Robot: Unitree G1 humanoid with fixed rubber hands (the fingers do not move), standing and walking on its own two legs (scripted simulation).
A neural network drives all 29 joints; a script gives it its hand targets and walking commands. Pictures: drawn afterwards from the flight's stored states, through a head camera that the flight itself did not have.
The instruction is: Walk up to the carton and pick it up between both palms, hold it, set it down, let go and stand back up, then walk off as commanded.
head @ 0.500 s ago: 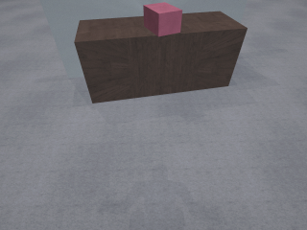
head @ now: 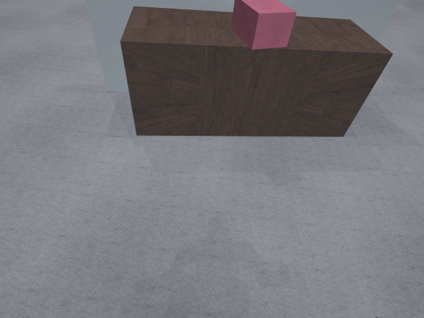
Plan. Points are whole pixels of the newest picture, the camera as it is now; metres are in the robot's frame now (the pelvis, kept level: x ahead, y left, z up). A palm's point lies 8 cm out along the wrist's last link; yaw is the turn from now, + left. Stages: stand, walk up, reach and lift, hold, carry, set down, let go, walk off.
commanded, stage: walk up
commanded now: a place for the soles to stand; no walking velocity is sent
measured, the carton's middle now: (261, 21) +1.60 -0.28 -0.02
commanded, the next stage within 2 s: none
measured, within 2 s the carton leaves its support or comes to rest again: neither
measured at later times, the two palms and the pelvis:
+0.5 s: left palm (68, 293) +0.21 +0.27 -0.07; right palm (381, 254) +0.31 -0.40 -0.08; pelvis +0.18 -0.07 +0.00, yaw +1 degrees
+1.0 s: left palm (137, 173) +0.52 +0.20 -0.08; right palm (404, 230) +0.38 -0.49 -0.08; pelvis +0.36 -0.13 -0.01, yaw +1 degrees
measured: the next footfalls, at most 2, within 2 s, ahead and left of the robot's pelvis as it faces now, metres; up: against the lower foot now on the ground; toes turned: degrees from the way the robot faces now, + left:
right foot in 0.22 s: +0.25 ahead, -0.19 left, +0.00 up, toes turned -4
left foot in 0.60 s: +0.36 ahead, +0.05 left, +0.00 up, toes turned +7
